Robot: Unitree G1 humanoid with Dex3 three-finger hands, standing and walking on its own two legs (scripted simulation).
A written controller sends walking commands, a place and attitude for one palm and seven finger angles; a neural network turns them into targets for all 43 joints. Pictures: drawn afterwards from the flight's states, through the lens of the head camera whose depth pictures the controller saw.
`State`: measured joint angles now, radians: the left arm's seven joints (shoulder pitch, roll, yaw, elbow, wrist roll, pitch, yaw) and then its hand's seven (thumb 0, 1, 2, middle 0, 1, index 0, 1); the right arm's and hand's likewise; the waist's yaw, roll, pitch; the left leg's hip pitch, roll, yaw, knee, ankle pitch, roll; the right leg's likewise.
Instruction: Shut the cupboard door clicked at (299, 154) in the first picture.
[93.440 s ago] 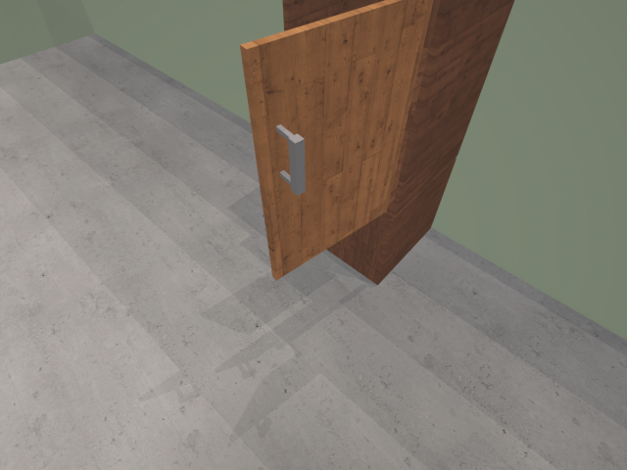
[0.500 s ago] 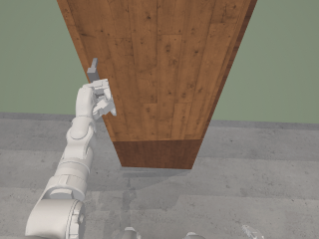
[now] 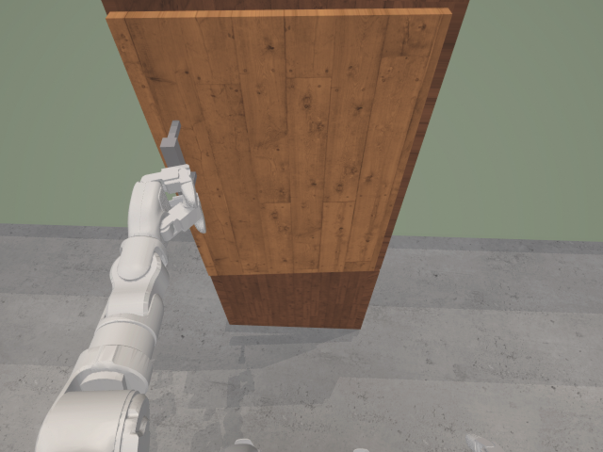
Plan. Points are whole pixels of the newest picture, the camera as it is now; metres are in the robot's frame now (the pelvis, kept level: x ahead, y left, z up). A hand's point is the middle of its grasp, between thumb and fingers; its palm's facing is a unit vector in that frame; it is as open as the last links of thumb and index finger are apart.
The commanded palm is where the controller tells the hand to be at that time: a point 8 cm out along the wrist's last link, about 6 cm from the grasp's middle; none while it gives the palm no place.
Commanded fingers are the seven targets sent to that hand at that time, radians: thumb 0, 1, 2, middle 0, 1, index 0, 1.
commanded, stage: push the door shut along its arc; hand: left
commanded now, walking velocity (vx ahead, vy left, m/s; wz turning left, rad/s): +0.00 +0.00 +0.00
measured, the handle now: (182, 164) +0.51 +0.19 +0.09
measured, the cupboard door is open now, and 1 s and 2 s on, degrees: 4 0 0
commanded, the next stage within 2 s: pull the fist back off the door in 0.70 s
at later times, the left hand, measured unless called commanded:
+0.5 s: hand (203, 179) +0.47 +0.15 +0.10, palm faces -0.12 -0.99 -0.03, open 3.1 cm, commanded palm +0.46 +0.19 +0.09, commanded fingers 0.00 0.90 0.90 -1.30 -1.50 -1.30 -1.50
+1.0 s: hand (212, 174) +0.48 +0.13 +0.10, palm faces +0.11 -0.99 +0.00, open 3.2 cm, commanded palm +0.48 +0.16 +0.09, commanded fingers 0.00 0.90 0.90 -1.30 -1.50 -1.30 -1.50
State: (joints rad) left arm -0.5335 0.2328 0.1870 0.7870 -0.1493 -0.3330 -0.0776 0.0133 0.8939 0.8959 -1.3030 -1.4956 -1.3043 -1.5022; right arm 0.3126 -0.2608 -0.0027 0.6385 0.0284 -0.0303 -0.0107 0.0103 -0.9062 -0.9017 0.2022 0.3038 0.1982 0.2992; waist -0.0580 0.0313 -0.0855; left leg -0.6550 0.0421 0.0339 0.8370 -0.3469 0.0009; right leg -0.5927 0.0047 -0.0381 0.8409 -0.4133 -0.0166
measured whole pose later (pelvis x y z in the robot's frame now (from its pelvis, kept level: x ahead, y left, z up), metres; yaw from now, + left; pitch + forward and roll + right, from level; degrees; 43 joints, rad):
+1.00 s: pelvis -0.06 +0.02 -0.04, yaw +1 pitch +17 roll -3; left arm -1.10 0.34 0.21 1.23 -0.07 -0.32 0.11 0.01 0.90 0.90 -1.39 -1.50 -1.37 -1.50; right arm 0.37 -0.28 0.03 0.69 -0.03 -0.13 0.00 0.01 -0.90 -0.90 0.20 0.30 0.20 0.30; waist -0.17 0.02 -0.10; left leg -1.02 0.00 -0.03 1.03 -0.32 0.02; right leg -0.93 -0.01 -0.07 1.01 -0.38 0.00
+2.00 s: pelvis +0.04 +0.00 +0.01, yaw -2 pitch +8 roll +0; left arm -0.18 0.17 0.09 0.29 -0.16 -0.22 -0.03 0.02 0.89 0.90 -1.30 -1.50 -1.30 -1.50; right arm 0.22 -0.24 0.00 0.54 0.04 -0.01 -0.01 0.01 -0.91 -0.90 0.20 0.30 0.20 0.30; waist 0.01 0.04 -0.12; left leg -0.54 0.00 -0.02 0.80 -0.40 0.00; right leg -0.48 0.03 0.00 0.79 -0.44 -0.02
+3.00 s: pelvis +0.03 +0.02 +0.04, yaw -1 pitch -4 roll +0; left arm 0.44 0.35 0.33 -0.37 -0.08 -0.06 0.10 0.01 0.89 0.89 -0.45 -0.55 -0.45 -0.56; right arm 0.19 -0.23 0.04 0.62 0.02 -0.09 -0.07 0.01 -0.90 -0.90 0.20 0.30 0.20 0.30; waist 0.07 0.07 -0.01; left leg -0.15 -0.04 -0.01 0.45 -0.23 0.03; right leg -0.09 -0.01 0.01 0.43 -0.27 0.01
